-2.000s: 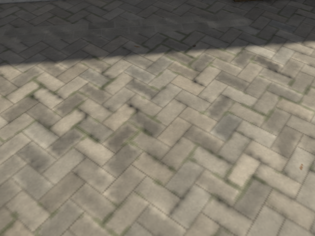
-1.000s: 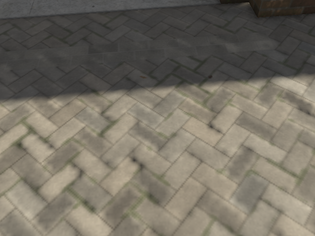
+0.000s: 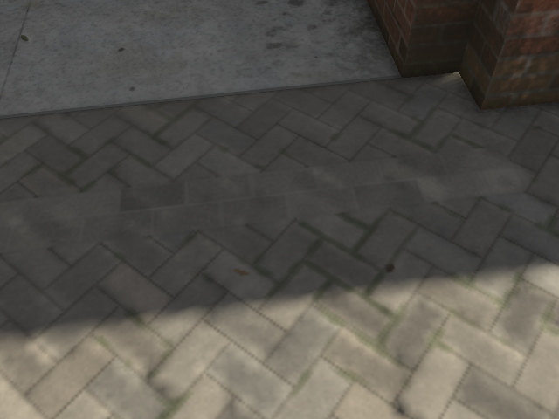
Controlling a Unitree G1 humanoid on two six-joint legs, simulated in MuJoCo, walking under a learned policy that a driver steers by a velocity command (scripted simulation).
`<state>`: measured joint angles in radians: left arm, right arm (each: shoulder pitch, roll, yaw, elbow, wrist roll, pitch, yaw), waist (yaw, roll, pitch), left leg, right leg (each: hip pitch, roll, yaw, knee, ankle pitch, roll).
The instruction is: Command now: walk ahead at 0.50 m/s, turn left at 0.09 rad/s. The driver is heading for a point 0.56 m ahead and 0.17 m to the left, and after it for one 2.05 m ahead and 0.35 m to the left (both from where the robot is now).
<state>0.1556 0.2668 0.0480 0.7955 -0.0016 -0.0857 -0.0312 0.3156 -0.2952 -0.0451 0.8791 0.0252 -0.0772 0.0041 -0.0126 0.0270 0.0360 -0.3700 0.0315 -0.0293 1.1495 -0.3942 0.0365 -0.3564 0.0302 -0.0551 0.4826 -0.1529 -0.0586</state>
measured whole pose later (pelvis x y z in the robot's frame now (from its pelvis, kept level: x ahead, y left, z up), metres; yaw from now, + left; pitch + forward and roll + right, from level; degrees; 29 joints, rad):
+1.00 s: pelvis +0.57 +0.11 +0.00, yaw +28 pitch +2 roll -1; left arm 0.14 0.28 0.06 0.77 0.00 -0.12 -0.03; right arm 0.34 -0.29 -0.06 0.75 0.02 -0.04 -0.02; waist -0.02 0.03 0.01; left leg -0.31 -0.07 -0.13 1.10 -0.46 0.03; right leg -0.39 0.05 0.02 0.52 -0.16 -0.03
